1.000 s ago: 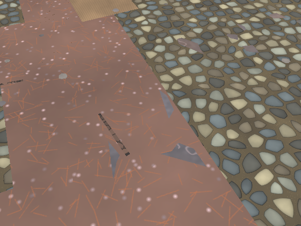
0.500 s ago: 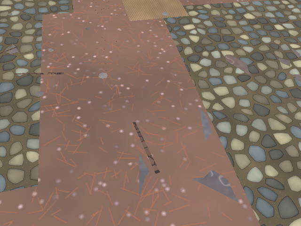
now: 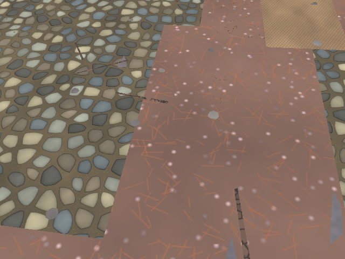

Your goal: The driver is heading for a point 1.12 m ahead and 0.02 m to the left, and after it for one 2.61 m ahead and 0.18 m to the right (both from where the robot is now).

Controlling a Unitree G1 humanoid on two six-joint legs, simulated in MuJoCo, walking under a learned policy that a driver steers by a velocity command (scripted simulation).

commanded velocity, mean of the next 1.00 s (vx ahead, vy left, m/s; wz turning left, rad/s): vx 0.50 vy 0.00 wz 0.28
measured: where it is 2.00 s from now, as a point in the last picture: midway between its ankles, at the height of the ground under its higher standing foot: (156, 144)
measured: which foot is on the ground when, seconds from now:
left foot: up 0.00-0.28, down 0.30-0.86, up 0.88-1.00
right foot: down 0.00-0.32, up 0.34-0.82, down 0.84-1.00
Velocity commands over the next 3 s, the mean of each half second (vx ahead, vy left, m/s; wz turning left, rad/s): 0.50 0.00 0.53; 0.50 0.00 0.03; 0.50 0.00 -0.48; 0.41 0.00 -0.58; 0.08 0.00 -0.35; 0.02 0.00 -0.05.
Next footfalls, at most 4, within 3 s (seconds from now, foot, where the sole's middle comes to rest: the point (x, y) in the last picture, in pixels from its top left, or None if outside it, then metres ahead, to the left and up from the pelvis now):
0.30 left None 0.31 0.13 -0.78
0.84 right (176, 214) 0.66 0.05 -0.78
1.38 left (130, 163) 0.91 0.27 -0.78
1.92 right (184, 126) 1.14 0.02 -0.78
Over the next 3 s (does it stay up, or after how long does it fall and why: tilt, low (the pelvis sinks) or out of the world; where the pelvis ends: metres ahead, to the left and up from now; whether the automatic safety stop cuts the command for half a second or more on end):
stays up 1.15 0.12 0.00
